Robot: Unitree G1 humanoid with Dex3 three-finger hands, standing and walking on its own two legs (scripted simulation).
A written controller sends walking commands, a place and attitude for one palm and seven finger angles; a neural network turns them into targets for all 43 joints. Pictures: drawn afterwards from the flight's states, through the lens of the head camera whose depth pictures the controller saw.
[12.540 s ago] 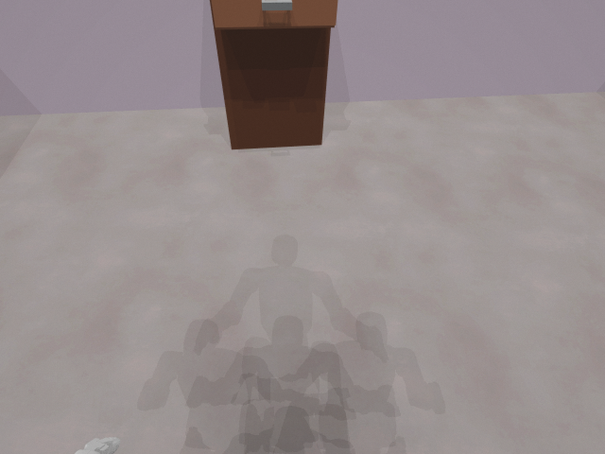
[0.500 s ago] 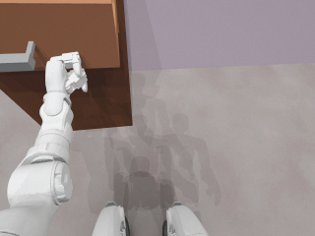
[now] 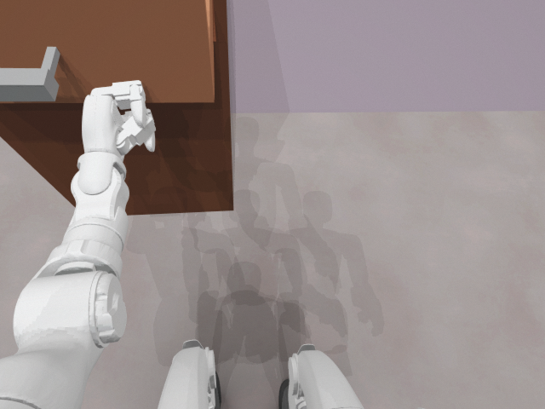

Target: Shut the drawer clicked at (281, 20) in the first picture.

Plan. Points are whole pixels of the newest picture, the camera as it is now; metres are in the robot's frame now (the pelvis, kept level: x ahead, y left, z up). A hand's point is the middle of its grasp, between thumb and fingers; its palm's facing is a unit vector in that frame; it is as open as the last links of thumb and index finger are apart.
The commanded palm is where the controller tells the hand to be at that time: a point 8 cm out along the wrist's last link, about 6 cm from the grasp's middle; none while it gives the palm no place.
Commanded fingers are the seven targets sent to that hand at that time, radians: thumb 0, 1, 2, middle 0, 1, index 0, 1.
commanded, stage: bring the fist close to the handle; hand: left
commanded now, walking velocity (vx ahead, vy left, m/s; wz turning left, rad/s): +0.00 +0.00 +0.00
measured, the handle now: (5, 70) +0.52 +0.29 +0.14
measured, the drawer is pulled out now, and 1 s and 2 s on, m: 0.14 0.08 0.08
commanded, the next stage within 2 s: push the drawer shut in 1.08 s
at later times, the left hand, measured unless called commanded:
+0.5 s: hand (161, 113) +0.56 +0.14 +0.02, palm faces +0.01 -1.00 -0.02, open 3.3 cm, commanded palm +0.55 +0.17 +0.00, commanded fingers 0.00 0.90 0.90 -1.40 -1.60 -1.40 -1.60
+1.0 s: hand (165, 113) +0.60 +0.15 -0.03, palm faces +0.04 -1.00 -0.04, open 3.3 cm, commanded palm +0.57 +0.15 -0.02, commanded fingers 0.00 0.90 0.90 -1.40 -1.60 -1.40 -1.60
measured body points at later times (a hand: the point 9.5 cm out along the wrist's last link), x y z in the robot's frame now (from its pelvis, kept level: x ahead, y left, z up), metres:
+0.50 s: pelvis -0.03 +0.01 -0.06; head +0.16 +0.04 +0.35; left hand +0.55 +0.20 +0.02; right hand -0.06 -0.26 -0.15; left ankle +0.05 +0.12 -0.63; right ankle +0.00 -0.11 -0.63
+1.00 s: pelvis -0.02 +0.01 -0.08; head +0.21 +0.04 +0.31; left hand +0.59 +0.20 -0.02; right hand -0.07 -0.23 -0.17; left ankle +0.05 +0.12 -0.63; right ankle +0.00 -0.11 -0.63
